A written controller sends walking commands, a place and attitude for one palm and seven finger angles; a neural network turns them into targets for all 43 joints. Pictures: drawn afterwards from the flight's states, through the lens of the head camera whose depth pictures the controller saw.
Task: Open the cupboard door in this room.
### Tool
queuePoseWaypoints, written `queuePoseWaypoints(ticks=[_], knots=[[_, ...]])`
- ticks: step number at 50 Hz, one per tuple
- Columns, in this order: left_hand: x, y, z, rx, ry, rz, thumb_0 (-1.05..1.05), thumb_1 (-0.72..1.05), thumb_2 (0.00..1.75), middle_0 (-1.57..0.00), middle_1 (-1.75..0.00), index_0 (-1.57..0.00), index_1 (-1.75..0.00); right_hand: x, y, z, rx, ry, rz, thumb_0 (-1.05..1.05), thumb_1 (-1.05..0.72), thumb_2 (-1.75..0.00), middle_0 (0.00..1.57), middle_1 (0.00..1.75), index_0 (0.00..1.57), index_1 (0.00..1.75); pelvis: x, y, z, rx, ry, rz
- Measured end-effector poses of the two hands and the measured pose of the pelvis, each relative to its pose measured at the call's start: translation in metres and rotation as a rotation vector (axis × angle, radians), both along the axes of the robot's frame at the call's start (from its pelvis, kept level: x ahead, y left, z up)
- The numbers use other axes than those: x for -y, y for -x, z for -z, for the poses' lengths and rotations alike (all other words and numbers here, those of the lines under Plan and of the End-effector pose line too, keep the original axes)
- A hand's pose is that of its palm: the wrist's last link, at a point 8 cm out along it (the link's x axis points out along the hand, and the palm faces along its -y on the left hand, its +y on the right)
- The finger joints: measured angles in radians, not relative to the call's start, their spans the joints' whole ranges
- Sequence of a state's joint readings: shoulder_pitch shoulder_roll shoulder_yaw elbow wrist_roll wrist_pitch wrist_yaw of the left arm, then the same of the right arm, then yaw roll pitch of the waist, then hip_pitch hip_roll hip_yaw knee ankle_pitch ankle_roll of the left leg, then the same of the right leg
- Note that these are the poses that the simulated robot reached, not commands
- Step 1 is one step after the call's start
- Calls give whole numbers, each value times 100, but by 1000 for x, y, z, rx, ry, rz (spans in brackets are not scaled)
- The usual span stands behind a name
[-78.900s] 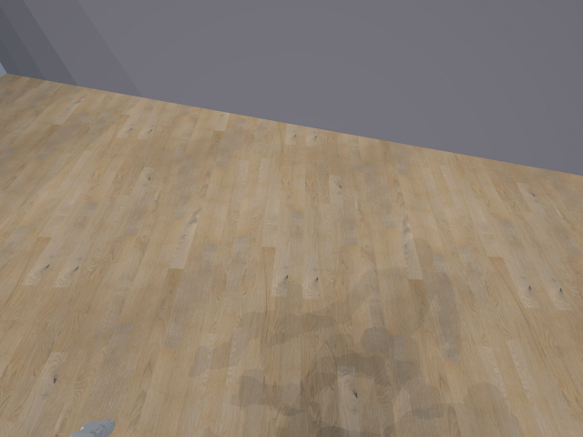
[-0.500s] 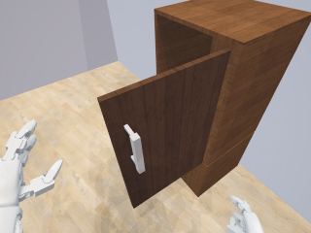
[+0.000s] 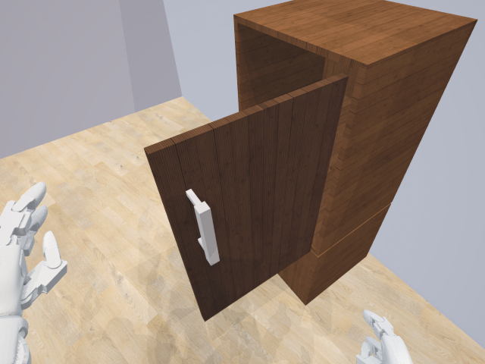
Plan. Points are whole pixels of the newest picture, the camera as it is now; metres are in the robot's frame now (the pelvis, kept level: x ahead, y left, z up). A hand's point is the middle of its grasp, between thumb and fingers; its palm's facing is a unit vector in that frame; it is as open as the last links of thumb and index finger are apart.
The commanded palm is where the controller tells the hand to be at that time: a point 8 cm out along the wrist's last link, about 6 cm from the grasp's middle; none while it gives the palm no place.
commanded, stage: step back with the hand held close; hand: left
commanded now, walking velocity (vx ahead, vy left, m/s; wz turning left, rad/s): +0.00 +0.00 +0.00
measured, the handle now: (202, 228) +0.32 +0.12 +0.06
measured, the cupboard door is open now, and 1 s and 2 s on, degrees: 88 88 88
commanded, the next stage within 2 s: stop stepping back and stand still in 1.28 s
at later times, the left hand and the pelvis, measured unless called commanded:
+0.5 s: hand (48, 271) +0.18 +0.28 +0.14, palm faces +0.33 -0.78 -0.52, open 7.4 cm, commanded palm +0.12 +0.32 +0.17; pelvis -0.03 +0.02 -0.01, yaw -1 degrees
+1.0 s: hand out of the picture +0.10 +0.29 +0.15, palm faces +0.42 -0.76 -0.50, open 7.4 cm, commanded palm +0.03 +0.34 +0.17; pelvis -0.11 +0.04 -0.03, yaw +1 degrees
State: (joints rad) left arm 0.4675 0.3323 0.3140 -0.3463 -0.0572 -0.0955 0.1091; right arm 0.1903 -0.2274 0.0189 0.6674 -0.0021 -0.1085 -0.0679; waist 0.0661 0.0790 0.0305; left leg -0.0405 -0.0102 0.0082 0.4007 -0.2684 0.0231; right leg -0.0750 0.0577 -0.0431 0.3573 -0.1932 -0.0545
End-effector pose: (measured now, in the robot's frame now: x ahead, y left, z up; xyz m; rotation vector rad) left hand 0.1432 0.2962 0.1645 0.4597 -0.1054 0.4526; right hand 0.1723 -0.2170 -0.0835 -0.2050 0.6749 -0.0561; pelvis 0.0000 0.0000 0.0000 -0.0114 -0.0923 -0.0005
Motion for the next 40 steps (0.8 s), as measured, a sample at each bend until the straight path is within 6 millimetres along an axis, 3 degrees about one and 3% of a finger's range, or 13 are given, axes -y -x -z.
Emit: queuePoseWaypoints(ticks=[12, 21, 31, 40], knots=[[-7, -4, -11, 31, -78, 25, 2, 89, 90, -21, -30, -21, -30, 6, 9, -2, -15, 9, 33, 1, -90, -90, 20, 30, 20, 30, -2, 8, 1, -60, 14, -1], [-13, -6, -1, -44, -115, 108, 2, 89, 90, -21, -30, -21, -30, 13, 33, -2, -66, 55, 132, 1, -90, -90, 20, 30, 20, 30, -18, 21, 3, -102, -2, 19], [-26, 25, -8, 23, -178, 123, 2, 89, 90, -21, -30, -22, -30, -1, 63, -4, -42, 75, 129, 1, -90, -90, 20, 30, 20, 30, -30, 51, 12, -98, -16, 26], [-27, 57, -6, 100, -189, 68, 2, 89, 90, -21, -30, -22, -30, -12, 90, 13, -42, 47, 87, 1, -90, -90, 20, 30, 20, 30, -28, 76, 24, -80, -12, 10]])
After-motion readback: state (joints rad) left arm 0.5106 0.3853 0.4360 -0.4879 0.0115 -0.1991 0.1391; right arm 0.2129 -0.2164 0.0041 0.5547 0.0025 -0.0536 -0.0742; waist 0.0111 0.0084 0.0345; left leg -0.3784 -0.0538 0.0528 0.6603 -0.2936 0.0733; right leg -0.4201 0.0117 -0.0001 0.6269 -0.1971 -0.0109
